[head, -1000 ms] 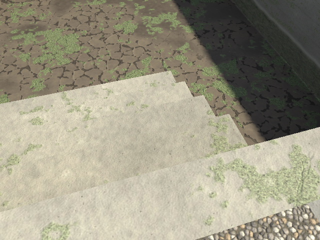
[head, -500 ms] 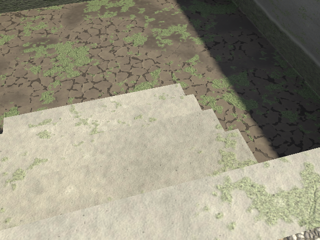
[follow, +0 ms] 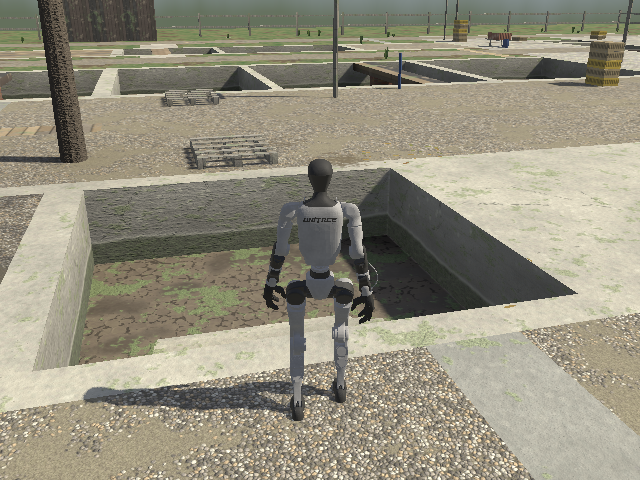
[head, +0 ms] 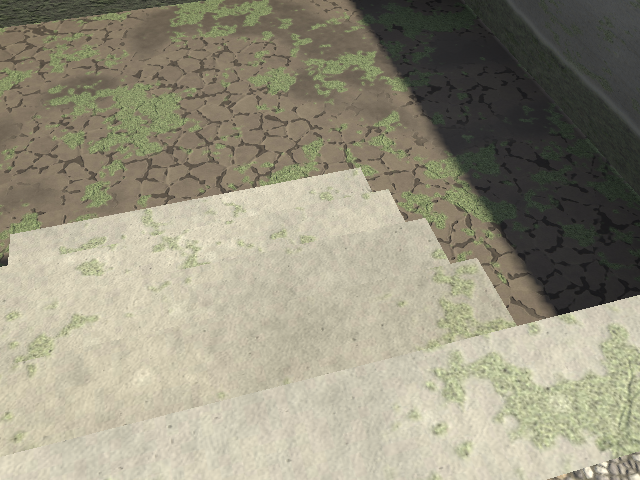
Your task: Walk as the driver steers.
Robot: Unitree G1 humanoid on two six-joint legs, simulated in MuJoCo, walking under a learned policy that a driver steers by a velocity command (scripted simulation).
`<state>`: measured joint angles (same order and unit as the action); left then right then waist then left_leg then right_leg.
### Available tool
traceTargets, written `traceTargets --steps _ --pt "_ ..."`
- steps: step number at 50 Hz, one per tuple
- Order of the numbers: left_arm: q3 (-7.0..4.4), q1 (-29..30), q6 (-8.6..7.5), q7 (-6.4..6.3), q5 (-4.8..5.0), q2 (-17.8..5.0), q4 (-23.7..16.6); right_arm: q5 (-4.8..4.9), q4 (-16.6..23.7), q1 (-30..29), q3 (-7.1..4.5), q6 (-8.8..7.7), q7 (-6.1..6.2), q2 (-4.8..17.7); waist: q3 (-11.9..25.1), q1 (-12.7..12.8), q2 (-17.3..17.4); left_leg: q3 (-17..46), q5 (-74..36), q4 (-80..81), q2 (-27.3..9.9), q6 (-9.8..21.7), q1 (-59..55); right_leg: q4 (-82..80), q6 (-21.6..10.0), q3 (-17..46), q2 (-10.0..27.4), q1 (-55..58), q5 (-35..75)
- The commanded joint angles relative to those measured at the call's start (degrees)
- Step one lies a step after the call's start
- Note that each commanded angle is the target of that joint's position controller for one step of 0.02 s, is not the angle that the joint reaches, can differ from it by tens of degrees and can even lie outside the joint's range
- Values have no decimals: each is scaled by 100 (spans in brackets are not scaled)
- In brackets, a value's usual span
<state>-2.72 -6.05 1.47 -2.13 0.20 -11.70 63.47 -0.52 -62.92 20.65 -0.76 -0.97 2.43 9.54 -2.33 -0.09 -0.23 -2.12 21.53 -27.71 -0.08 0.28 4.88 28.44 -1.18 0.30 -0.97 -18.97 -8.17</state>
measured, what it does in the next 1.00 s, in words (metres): walks ahead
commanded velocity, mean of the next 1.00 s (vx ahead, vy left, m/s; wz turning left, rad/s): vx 0.28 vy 0.00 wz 0.13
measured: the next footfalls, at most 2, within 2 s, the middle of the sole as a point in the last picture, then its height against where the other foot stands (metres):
left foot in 1.02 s outside the picture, level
right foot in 1.50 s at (342, 396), level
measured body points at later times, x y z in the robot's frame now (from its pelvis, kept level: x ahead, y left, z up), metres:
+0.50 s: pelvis +0.07 -0.02 -0.01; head +0.07 -0.04 +0.44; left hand +0.15 +0.24 -0.14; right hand -0.02 -0.27 -0.16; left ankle -0.07 +0.11 -0.73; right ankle +0.10 -0.12 -0.74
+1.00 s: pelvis +0.31 +0.01 -0.02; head +0.34 +0.02 +0.42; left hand +0.19 +0.25 -0.17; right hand +0.54 -0.17 -0.13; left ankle +0.45 +0.13 -0.73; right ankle +0.10 -0.12 -0.73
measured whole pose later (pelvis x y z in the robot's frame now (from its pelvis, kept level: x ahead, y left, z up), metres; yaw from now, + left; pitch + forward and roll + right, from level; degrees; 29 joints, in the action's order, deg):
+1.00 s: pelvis +0.31 +0.01 -0.02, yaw +11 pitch +2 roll -1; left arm -2.6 -23.5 -3.6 -1.8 0.1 -12.9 62.7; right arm 1.9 -45.9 2.1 -3.3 -3.4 -4.1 11.5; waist -2.5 2.9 0.7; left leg -4.6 3.4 -35.0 -1.1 7.8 34.3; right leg 19.0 2.2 -13.8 1.9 10.4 -28.5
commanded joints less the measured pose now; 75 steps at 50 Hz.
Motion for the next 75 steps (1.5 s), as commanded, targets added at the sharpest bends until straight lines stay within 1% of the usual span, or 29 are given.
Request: traceTargets --steps 1,12,16,17,19,22,24,25,26,27,28,30,32,38,45,48,50,51,52,53,54,56,58,62,65,67,71,73,75 --pt "-80 99 -49 -23 2 -578 -172 5 29 543 -79 -30 15 477 -84 2 67 215 -273 791 -232 116 1254 -348 -262 392 297 995 226" --pt "-45 -146 -42 -41 12 -472 -16 17 -61 837 -74 -39 12 367 24 -4 108 199 46 877 -211 154 1180 -288 -258 306 217 1057 -134" --pt "-88 257 -204 24 89 -520 -204 134 103 941 -259 -76 75 918 -693 -241 770 1496 2393 1675 -1087 929 1015 834 -186 -308 -225 -473 -1870" --pt "-85 471 -316 84 115 -502 -324 161 155 804 -349 -137 83 1165 -989 -253 984 2079 2300 1944 -1665 1188 815 1336 -200 -344 -26 -1021 -1384" --pt "-95 593 -491 184 134 -496 -422 132 173 834 -371 -262 58 1051 -1165 -279 863 2272 1339 1865 -2000 1347 182 1849 -269 -162 342 -1851 -1591" --pt "-96 418 -659 288 234 -415 -446 198 232 748 -365 -282 -47 952 -1022 -107 716 1511 211 1421 -1598 1056 47 834 -300 -439 312 -1207 -1507" --pt "-252 -826 -657 306 216 -565 18 174 342 488 -363 -260 -97 1056 -400 461 713 864 -1537 517 -1059 804 1119 344 -292 -874 -290 1197 -542" --pt "-391 -1717 -640 285 210 -866 217 167 430 268 -333 -284 -107 997 74 906 275 369 -2447 -859 -688 532 1660 77 -534 -127 138 2261 -591" --pt "-521 -2531 -626 243 174 -1514 254 145 684 251 -218 -371 -105 562 628 1041 -1330 -232 -1289 -3155 117 20 3016 -1024 -1362 2615 1656 3271 -1441" --pt "-343 -2487 -687 287 59 -1190 303 223 807 71 -215 -483 -94 473 870 884 -1392 659 856 -4518 306 83 3501 -1843 -1734 4302 2345 3163 -1650" --pt "-219 -1864 -761 282 47 -939 115 382 909 -97 -268 -544 -136 622 269 593 -925 918 663 -5044 -65 283 3973 -1780 -1595 3769 2383 2665 -1890" --pt "-65 -1107 -801 332 24 -575 -144 368 898 -239 -335 -565 -155 701 -233 264 -294 746 -353 -4627 -588 514 3918 -1890 -1122 2188 1877 1832 -1461" --pt "9 -1051 -788 323 -37 -417 -147 311 807 -93 -435 -430 -161 746 -266 72 -433 658 -854 -4067 -779 513 3387 -1997 -779 1082 1410 1390 -626" --pt "-20 -1487 -752 112 -173 -732 -110 259 1217 -1005 -402 -264 -241 487 -503 136 -207 765 -1929 -2690 -670 249 4058 -2195 -827 33 1425 1426 788" --pt "-90 -1947 -666 42 0 -863 -137 216 1885 -2235 -237 -270 -518 362 -755 385 -125 19 -2347 -1113 -517 492 3859 -1947 -688 -878 1651 2101 1656" --pt "-166 -1769 -556 15 11 -1126 -276 237 2139 -2250 -366 -312 -694 644 -335 103 -416 -453 -1760 -798 -29 762 3003 -1067 -472 -1148 1714 2513 4096" --pt "-211 -1543 -443 -34 -4 -1322 -418 277 1856 -766 -643 -291 -709 1180 604 -710 -615 -579 -1612 -660 469 1029 1040 902 -283 -1308 1556 2273 5241" --pt "-155 -1571 -468 -55 -35 -1221 -546 262 1697 111 -843 -235 -598 1676 1163 -1051 -169 496 -1397 -546 -38 1315 -648 2635 -72 -1340 1320 988 3984" --pt "112 -2230 -613 79 -160 -283 -787 285 1700 217 -895 -238 -535 2110 1953 -353 1206 3800 -321 37 -1573 2449 -2565 5058 288 -895 64 -1408 -1677" --pt "55 -1712 -905 172 65 -607 -942 222 1762 520 -778 -258 -530 1778 2688 -652 926 5313 26 1016 -1933 2611 -2963 5938 154 447 -227 -2008 -2384" --pt "-36 -1117 -1055 205 267 -897 -1156 150 1696 350 -689 -291 -505 1447 1909 -721 799 4416 -440 1106 -1777 2188 -2537 5873 -55 633 144 -2586 -2006" --pt "-104 -804 -1101 81 120 -1036 -1245 115 1932 -627 -589 -385 -513 1133 899 -217 -126 2987 -1958 1098 -1289 1807 -575 4924 -116 571 598 -2096 -1229" --pt "-198 -1079 -887 37 74 -1074 -1296 -3 2095 -986 -515 -413 -507 947 728 168 15 2396 -2596 1196 -970 1743 464 4377 -53 620 806 -1385 -1088" --pt "-201 -516 -647 -86 -99 -901 -1683 97 2141 -663 -573 -435 -345 1240 264 184 99 1978 -2121 1465 -714 1735 1534 2717 256 422 766 -1304 -507" --pt "-111 85 -674 -35 -251 -652 -1970 59 2112 -449 -640 -314 -189 1404 453 -11 421 1576 -2907 1143 -304 1440 1729 1622 257 155 373 -777 1077" --pt "-193 -407 -719 65 -165 -830 -1832 -69 2198 -356 -636 -247 -193 1403 976 77 579 1711 -3410 677 -450 1390 1653 2399 241 167 253 -259 1873" --pt "-212 233 -890 220 -142 -978 -2239 76 2477 -112 -521 -129 -143 1121 612 -74 391 2698 -3171 -121 -710 1569 553 2503 73 400 293 -1721 337" --pt "-263 -65 -961 349 -60 -1094 -2289 90 2694 -311 -499 -64 -141 1150 668 148 682 2932 -3420 -541 -672 1570 531 2213 -54 367 218 -1358 -178" --pt "-388 -1545 -1038 413 -114 -1217 -1994 194 3084 -1257 -475 -34 -172 1226 923 1066 790 2604 -4426 -1743 -222 1242 1820 1576 -155 95 40 905 -136"
Velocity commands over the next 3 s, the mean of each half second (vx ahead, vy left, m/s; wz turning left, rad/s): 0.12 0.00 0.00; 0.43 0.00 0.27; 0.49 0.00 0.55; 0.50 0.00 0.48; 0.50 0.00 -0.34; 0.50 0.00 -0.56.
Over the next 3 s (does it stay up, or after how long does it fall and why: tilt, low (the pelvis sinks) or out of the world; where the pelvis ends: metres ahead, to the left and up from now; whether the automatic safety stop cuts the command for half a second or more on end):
stays up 1.19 0.45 -0.37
